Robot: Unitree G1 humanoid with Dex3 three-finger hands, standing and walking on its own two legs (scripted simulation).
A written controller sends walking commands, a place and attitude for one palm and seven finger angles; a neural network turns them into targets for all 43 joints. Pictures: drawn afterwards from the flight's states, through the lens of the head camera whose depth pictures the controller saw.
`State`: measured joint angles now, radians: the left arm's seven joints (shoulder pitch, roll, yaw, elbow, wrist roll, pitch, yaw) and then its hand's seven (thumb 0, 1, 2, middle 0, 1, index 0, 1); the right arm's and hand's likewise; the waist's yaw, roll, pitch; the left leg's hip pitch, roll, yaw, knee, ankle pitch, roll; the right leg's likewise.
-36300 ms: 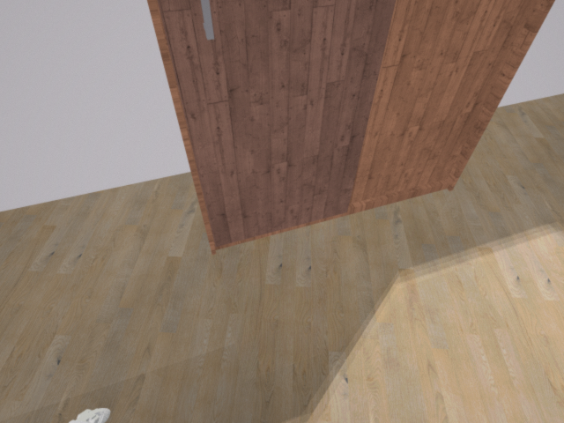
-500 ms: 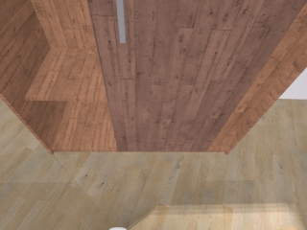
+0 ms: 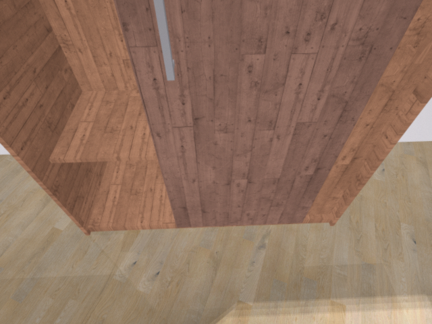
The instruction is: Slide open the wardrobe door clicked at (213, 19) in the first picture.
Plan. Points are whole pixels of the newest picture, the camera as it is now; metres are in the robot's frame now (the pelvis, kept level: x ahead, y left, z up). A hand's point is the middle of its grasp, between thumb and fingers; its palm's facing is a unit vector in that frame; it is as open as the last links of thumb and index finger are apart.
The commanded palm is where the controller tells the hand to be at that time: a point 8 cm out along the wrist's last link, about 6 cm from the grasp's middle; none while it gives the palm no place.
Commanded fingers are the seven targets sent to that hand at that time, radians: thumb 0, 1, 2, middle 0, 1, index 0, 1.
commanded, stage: let the arm hang, fingers relaxed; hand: left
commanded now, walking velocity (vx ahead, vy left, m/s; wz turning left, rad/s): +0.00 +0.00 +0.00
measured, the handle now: (165, 32) +0.60 +0.14 +0.23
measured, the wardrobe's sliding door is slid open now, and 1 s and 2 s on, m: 0.44 0.44 0.44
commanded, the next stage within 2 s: look to check the result in 0.20 s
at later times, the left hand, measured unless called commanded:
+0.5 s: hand out of the picture +0.10 +0.23 -0.16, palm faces -0.02 -0.95 -0.32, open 7.4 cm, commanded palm none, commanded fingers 0.00 0.90 0.90 -0.20 -0.30 -0.20 -0.30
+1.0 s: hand out of the picture +0.11 +0.21 -0.16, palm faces -0.02 -0.96 -0.28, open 7.4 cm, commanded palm none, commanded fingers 0.00 0.90 0.90 -0.20 -0.30 -0.20 -0.30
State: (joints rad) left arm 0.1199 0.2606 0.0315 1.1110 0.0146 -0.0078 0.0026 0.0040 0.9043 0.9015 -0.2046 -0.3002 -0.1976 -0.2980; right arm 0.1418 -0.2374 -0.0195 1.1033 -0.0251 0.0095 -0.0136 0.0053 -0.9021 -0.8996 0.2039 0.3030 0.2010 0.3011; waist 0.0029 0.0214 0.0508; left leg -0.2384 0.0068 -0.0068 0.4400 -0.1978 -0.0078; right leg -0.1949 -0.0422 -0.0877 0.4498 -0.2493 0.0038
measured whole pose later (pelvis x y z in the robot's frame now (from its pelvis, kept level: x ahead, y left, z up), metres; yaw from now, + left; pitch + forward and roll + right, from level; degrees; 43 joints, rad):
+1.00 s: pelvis +0.04 -0.01 +0.01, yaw -1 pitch +0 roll +0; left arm 0.13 0.27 0.02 1.13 0.01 -0.02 0.01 0.00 0.90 0.90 -0.21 -0.30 -0.20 -0.30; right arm 0.12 -0.27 0.00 1.13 -0.02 0.00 -0.02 0.01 -0.90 -0.90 0.20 0.30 0.20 0.30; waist 0.00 0.00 0.04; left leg -0.12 0.03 0.01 0.33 -0.21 -0.03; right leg -0.08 -0.02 -0.07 0.33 -0.25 -0.01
